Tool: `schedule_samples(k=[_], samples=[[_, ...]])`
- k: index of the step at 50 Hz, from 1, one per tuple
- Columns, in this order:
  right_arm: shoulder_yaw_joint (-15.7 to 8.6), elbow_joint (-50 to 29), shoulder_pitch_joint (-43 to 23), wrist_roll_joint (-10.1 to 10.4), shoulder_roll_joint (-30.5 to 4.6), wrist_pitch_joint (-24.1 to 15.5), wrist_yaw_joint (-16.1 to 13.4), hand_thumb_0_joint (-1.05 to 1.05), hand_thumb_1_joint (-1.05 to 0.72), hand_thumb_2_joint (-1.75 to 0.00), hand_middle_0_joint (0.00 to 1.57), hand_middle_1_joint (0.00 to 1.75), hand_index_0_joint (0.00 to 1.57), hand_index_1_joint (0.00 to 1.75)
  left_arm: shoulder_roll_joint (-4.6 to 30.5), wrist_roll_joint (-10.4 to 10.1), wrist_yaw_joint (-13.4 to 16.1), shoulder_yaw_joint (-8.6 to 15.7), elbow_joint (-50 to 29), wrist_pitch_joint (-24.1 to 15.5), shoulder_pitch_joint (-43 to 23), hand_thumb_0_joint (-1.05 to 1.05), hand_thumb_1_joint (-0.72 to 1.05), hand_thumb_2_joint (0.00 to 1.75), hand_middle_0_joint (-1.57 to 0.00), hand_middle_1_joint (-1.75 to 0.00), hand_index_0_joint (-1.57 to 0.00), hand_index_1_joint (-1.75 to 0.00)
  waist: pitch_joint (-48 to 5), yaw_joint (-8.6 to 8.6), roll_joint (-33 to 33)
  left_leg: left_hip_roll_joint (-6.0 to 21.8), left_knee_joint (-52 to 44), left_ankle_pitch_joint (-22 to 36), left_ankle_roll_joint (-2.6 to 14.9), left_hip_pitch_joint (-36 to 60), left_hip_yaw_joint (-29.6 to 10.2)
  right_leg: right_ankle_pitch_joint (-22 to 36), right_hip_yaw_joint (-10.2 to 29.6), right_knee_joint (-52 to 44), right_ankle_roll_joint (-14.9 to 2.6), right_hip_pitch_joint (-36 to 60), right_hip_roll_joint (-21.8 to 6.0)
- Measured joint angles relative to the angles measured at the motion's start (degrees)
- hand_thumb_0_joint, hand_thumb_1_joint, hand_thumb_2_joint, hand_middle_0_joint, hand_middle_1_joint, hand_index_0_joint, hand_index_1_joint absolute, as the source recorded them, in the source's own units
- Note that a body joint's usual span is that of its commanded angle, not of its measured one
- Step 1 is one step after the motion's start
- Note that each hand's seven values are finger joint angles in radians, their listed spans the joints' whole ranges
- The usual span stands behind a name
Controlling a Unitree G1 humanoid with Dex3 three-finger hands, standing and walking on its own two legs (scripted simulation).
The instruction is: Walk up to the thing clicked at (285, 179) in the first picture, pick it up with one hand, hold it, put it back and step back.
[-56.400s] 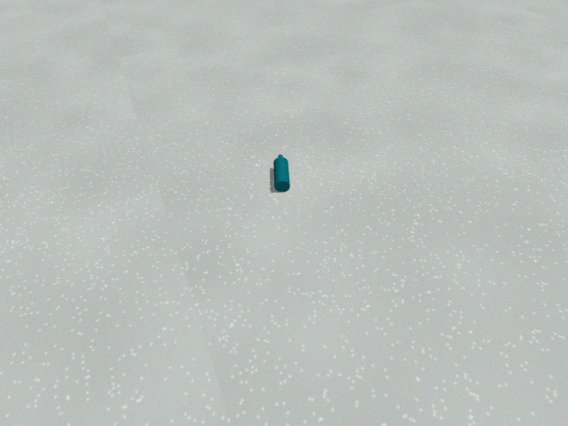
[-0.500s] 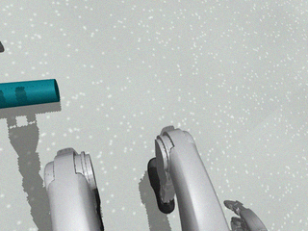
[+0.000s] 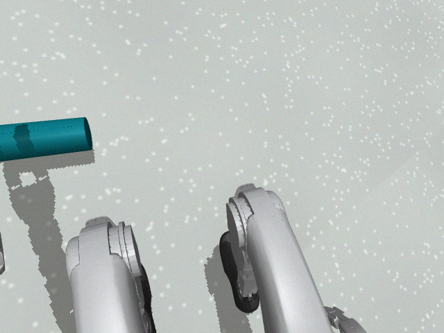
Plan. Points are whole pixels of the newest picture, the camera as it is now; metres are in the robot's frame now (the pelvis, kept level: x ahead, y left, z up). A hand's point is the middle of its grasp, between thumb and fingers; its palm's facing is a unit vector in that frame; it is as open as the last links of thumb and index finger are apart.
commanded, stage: home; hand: left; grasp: from above
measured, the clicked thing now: (29, 140) +0.51 +0.33 -0.31
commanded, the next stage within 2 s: none
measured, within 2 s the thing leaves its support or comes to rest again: neither
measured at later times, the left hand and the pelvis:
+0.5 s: hand out of the picture +0.32 +0.27 +0.08, palm faces -0.12 -0.80 -0.59, open 7.4 cm; pelvis +0.01 +0.00 +0.18, yaw +6 degrees
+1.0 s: hand out of the picture +0.25 +0.21 +0.28, palm faces +0.21 -0.95 -0.22, open 7.4 cm; pelvis +0.08 +0.00 +0.34, yaw +9 degrees
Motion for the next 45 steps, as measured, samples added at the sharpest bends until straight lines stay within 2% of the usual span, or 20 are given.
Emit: schedule_samples(k=[5,8,11,14,19,28,31,35,41,45], samples=[[-3.16,-0.28,0.32,2.30,-0.29,1.69,-0.54,0.01,-0.90,-0.90,0.20,0.30,0.20,0.30,-6.19,-11.28,-6.39,-0.18,-14.20,2.41,11.00,0.00,0.15,0.87,-0.22,-0.53,-0.20,-0.54,-3.53,4.06,1.06,0.29,-5.66,-0.48,0.26,5.36,1.43,-0.56,0.89,-4.95,-0.15,4.81,-0.43],[-4.60,-0.43,-0.73,3.43,-0.85,2.11,-1.39,0.01,-0.90,-0.90,0.20,0.30,0.20,0.30,-9.23,-18.03,-8.68,-0.60,-21.66,3.98,17.41,0.00,0.36,0.85,-0.22,-0.44,-0.21,-0.44,-5.21,6.04,1.13,0.39,-9.48,-0.33,0.35,9.23,1.98,-0.41,1.15,-8.51,-0.23,8.44,-0.65],[-6.07,-1.05,-2.15,4.37,-1.22,2.15,-2.23,0.01,-0.91,-0.90,0.20,0.30,0.20,0.30,-12.02,-23.72,-9.89,-0.93,-27.99,5.59,23.37,0.00,0.56,0.86,-0.22,-0.38,-0.21,-0.38,-6.62,7.75,0.91,0.53,-13.41,0.01,0.33,13.37,2.34,0.00,1.25,-12.26,-0.33,12.36,-0.79],[-7.09,-1.71,-3.90,5.19,-1.36,1.60,-3.26,0.01,-0.91,-0.90,0.20,0.30,0.20,0.30,-14.74,-28.83,-10.05,-1.64,-33.01,7.45,28.61,0.00,0.70,0.87,-0.22,-0.35,-0.21,-0.35,-7.54,9.09,0.62,0.60,-17.51,0.43,0.24,18.11,2.65,0.44,1.31,-16.16,-0.45,16.92,-0.96],[-7.38,-2.74,-6.66,6.28,-0.84,-0.32,-5.11,0.01,-0.91,-0.90,0.20,0.30,0.20,0.30,-18.80,-36.08,-9.18,-2.77,-38.55,10.95,36.08,0.00,0.82,0.88,-0.22,-0.32,-0.21,-0.32,-8.44,10.36,0.22,0.63,-24.67,1.31,-0.04,26.76,3.06,1.24,1.31,-22.92,-0.85,25.27,-1.27],[-5.85,-3.98,-8.15,7.38,1.63,-4.51,-8.36,0.01,-0.91,-0.90,0.20,0.30,0.20,0.30,-25.55,-50.29,-6.88,-3.65,-46.59,17.48,48.61,0.00,0.89,0.90,-0.21,-0.31,-0.21,-0.31,-8.89,10.81,0.07,0.86,-37.48,2.96,-0.53,42.91,3.56,2.78,1.18,-35.12,-1.51,40.92,-1.51],[-5.25,-4.21,-7.44,7.61,2.39,-5.57,-9.50,0.01,-0.91,-0.90,0.20,0.30,0.20,0.30,-27.46,-54.45,-6.11,-3.68,-49.68,19.53,52.67,0.00,0.89,0.90,-0.21,-0.31,-0.21,-0.30,-8.56,10.87,-0.02,1.08,-41.83,3.54,-0.68,48.40,3.76,3.44,1.19,-39.38,-1.70,46.25,-1.41],[-4.51,-3.90,-5.85,7.74,3.12,-6.84,-11.12,0.01,-0.91,-0.90,0.20,0.30,0.20,0.30,-29.72,-58.90,-5.07,-3.61,-53.46,22.14,57.63,0.01,0.90,0.90,-0.21,-0.31,-0.21,-0.30,-8.02,10.87,-0.01,1.36,-47.84,4.39,-0.82,55.88,4.01,4.41,1.19,-45.36,-1.88,53.58,-1.28],[-3.60,-3.33,-2.10,7.72,3.56,-8.42,-13.91,0.01,-0.91,-0.90,0.20,0.30,0.20,0.30,-32.71,-64.20,-4.26,-3.00,-58.96,25.83,64.66,0.01,0.90,0.89,-0.21,-0.31,-0.21,-0.30,-7.49,10.90,0.19,1.72,-57.12,5.93,-1.02,67.31,4.22,6.12,1.03,-54.79,-2.16,64.98,-1.07],[-3.38,-3.59,0.53,7.65,3.57,-9.59,-15.57,0.01,-0.91,-0.90,0.20,0.30,0.20,0.30,-34.22,-66.78,-4.29,-2.75,-63.28,27.61,69.89,0.01,0.90,0.89,-0.21,-0.30,-0.20,-0.30,-7.20,10.83,0.48,1.96,-63.13,7.11,-1.02,74.71,4.32,7.45,0.92,-61.04,-2.27,72.45,-0.90]])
